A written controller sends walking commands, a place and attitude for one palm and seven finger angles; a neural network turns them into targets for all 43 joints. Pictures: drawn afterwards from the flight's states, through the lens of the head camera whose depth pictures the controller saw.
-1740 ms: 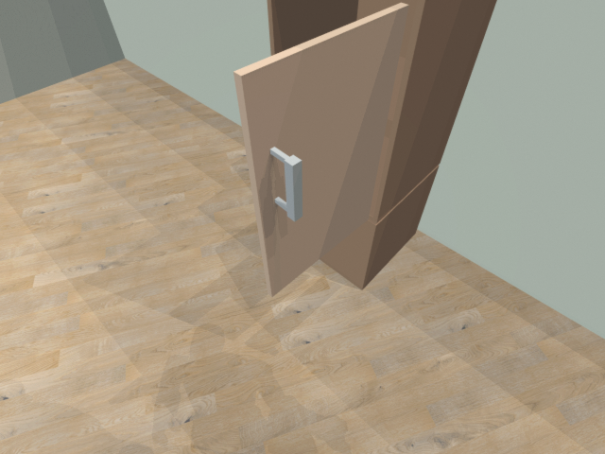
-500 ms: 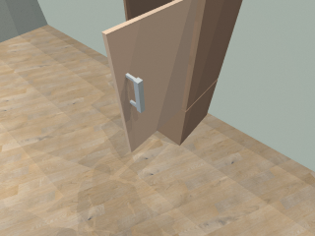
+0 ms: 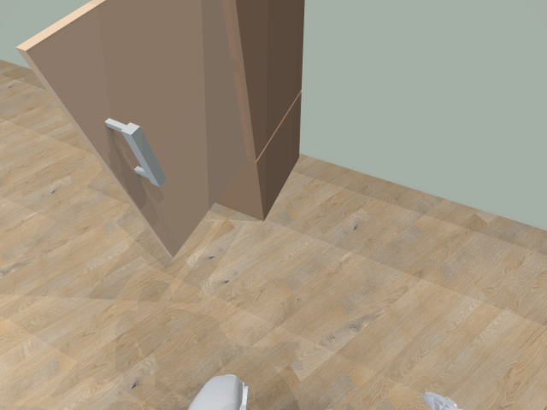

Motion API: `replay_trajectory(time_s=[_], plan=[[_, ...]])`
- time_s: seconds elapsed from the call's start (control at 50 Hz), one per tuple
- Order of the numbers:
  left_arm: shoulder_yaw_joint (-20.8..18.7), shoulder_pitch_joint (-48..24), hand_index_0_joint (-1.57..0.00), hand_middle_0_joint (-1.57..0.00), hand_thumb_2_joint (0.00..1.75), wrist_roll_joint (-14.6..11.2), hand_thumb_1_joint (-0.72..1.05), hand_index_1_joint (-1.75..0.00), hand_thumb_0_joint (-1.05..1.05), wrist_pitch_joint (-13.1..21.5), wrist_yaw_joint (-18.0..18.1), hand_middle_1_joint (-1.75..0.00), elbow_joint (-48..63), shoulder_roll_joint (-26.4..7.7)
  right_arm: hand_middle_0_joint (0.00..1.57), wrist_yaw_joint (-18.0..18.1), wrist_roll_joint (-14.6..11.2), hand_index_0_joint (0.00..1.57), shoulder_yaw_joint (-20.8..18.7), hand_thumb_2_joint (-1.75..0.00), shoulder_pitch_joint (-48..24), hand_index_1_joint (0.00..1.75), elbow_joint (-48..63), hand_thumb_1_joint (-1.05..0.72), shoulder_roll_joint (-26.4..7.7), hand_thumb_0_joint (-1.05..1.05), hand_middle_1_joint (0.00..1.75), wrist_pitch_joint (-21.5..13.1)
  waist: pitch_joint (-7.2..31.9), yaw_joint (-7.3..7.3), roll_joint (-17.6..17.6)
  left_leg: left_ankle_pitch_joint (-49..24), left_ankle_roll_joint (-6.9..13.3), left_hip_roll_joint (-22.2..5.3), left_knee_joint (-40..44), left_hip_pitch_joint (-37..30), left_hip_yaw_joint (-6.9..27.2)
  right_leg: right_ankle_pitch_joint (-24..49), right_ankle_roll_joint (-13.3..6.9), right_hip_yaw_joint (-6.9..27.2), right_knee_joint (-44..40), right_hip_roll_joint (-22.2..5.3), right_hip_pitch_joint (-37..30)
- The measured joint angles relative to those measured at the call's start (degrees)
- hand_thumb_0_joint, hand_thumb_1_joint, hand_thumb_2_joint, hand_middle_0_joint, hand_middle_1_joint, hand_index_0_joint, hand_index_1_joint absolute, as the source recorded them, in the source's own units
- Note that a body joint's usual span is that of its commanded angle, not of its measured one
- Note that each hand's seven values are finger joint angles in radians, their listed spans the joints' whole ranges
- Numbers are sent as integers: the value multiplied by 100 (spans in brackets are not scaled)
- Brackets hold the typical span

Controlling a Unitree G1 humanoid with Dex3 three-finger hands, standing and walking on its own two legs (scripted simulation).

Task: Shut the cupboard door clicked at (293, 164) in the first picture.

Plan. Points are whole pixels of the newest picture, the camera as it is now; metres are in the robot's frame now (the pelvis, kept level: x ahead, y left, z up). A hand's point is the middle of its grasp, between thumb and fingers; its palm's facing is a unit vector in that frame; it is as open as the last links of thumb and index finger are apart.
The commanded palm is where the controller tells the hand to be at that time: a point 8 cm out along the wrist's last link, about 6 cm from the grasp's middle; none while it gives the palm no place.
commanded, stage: walk to a spot facing it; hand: left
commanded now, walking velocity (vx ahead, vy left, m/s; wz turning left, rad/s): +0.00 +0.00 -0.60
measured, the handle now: (137, 153) +0.49 +0.29 +0.04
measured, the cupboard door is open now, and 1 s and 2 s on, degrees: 87 87 87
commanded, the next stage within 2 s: none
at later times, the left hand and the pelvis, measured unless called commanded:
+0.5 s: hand (161, 376) +0.17 +0.22 -0.16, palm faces -0.27 -0.94 -0.23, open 7.4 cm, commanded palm none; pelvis +0.01 +0.04 +0.00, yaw -18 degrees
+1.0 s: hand (219, 331) +0.25 +0.13 -0.17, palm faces -0.59 -0.79 -0.15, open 7.4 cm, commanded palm none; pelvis +0.07 +0.02 +0.00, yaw -37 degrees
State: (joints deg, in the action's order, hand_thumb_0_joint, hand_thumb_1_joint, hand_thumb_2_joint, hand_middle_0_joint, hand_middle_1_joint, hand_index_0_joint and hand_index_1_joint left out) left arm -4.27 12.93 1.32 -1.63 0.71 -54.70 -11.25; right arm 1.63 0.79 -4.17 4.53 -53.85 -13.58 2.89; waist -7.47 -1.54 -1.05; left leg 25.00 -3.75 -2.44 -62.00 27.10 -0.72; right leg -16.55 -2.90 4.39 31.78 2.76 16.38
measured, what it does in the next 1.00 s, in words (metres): steps on the spot, turning right: left foot, then right foot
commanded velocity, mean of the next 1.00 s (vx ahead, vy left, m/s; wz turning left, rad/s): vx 0.12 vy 0.00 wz -0.60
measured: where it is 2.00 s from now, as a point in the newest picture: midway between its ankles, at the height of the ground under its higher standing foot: (377, 363)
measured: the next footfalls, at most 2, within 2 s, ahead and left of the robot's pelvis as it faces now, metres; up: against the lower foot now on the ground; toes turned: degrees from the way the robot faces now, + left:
left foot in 0.24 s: +0.07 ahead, +0.16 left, +0.00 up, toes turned -9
right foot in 0.58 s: -0.01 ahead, -0.11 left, +0.00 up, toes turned -25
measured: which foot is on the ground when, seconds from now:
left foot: up 0.00-0.22, down 0.24-0.58, up 0.60-0.86, down 0.88-1.00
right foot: down 0.00-0.22, up 0.24-0.56, down 0.58-0.88, up 0.90-1.00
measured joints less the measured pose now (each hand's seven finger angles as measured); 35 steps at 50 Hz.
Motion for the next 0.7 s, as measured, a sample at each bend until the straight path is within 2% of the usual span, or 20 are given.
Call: replay_trajectory(time_s=[0.14, 0.18, 0.22, 0.24, 0.26, 0.3, 0.34, 0.38, 0.44, 0.52, 0.56, 0.58, 0.6, 0.64, 0.7], plan=[[-19, 114, -20, -20, 90, 28, 90, -30, 0, -51, -27, -30, 45, -13, 19, 21, -61, 20, 66, -90, -262, 30, 255, -91, 142, 1, 30, -69, 125, -119, 231, -17, 11, 148, 1185, -299, 137, 209, 99, 501, -314, 134, -86], [-40, 105, -20, -20, 90, 27, 90, -30, 0, -80, -41, -30, 65, -58, 19, 21, -79, 20, 95, -90, -276, 30, 318, -91, 189, 1, 30, -106, 161, -135, 306, -160, 45, 201, 1778, -507, 149, 186, 164, 627, -248, 169, -37], [-56, 116, -20, -20, 90, -1, 90, -30, 0, -125, -50, -30, 87, -104, 20, 24, -80, 20, 147, -90, -210, 30, 393, -90, 203, 1, 30, -192, 247, -105, 317, -600, 118, 173, 2750, -880, 149, 88, 251, 725, -44, 263, 85], [-60, 118, -20, -20, 90, -27, 90, -30, 1, -155, -68, -30, 109, -107, 20, 26, -47, 20, 167, -90, -132, 30, 448, -90, 161, 1, 30, -258, 322, -68, 206, -835, 274, 47, 3113, -991, 226, -208, 273, 641, 251, 356, 248], [-75, 34, -20, -20, 90, -32, 90, -30, 1, -188, -93, -30, 107, -173, 20, 44, -8, 20, 179, -90, -94, 30, 446, -90, 196, 1, 30, -291, 283, -64, 274, -841, 345, 55, 2987, -941, 171, -696, 328, 522, 783, 294, 445], [-126, -125, -20, -20, 90, 8, 90, -30, 1, -218, -140, -30, 135, -316, 20, 44, 66, 20, 254, -90, 42, 30, 431, -90, 273, 1, 30, -300, 196, -86, 385, -751, 358, -1, 2873, -971, 47, -1239, 452, 227, 2047, 190, 868], [-173, -258, -20, -20, 90, 14, 91, -30, 1, -213, -187, -30, 192, -416, 20, 40, 105, 20, 304, -90, 235, 30, 414, -90, 310, 1, 30, -282, 147, -88, 393, -786, 320, -112, 3024, -1093, -30, -1204, 562, -58, 2983, 51, 1178], [-189, -343, -20, -20, 90, 3, 91, -30, 1, -213, -230, -30, 279, -463, 20, 40, 120, 20, 315, -90, 407, 30, 373, -90, 309, 1, 30, -251, 117, -83, 336, -862, 293, -234, 3200, -1215, -129, -1070, 638, -279, 3265, -122, 1290], [-168, -429, -20, -19, 90, -10, 91, -30, 1, -227, -281, -30, 360, -477, 20, 27, 127, 20, 279, -90, 614, 30, 301, -90, 252, 1, 30, -231, 90, -21, 200, -882, 256, -414, 3316, -1337, -331, -957, 663, -516, 2696, -332, 1134], [-106, -548, -20, -19, 90, -17, 91, -30, 1, -219, -317, -30, 362, -468, 20, -17, 128, 20, 197, -90, 833, 30, 226, -90, 115, 1, 30, -210, 57, 138, 49, -717, 160, -605, 3141, -1377, -660, -854, 546, -719, 1473, -409, 649], [-67, -592, -20, -19, 90, -20, 91, -30, 1, -173, -326, -30, 378, -462, 20, -37, 106, 20, 150, -90, 961, 30, 198, -90, 17, 1, 30, -185, 64, 208, -22, -532, 78, -699, 2847, -1308, -793, -337, 435, -819, 636, -386, 248], [-36, -566, -20, -19, 90, -9, 91, -30, 1, -115, -326, -30, 429, -515, 20, -54, 77, 20, 131, -90, 1062, 30, 205, -90, -8, 1, 30, -162, 131, 237, 70, -412, 50, -664, 2532, -1167, -889, 167, 304, -748, 162, -471, 28], [-28, -596, -20, -19, 90, -8, 91, -30, 1, -43, -281, -30, 412, -485, 20, -59, 48, 20, 107, -90, 1055, 30, 164, -90, -86, 1, 30, -108, 121, 235, 22, 20, 18, -667, 1995, -953, -792, 79, 255, -684, 215, -444, 81], [31, -638, -20, -19, 90, -18, 91, -30, 0, -1, -200, -30, 398, -366, 20, -30, 16, 20, 52, -90, 934, 30, 64, -90, -236, 1, 30, 28, 9, 284, -138, 530, 1, -534, 872, -516, -382, -210, 266, -585, 451, -343, 167], [66, -567, -20, -20, 90, -15, 91, -30, 0, -31, -109, -30, 388, -265, 20, -37, 17, 20, 26, -90, 799, 30, 16, -91, -264, 1, 30, 88, -16, 309, -94, 315, -59, -348, 72, -97, -204, -168, 313, -349, 268, -273, 90]])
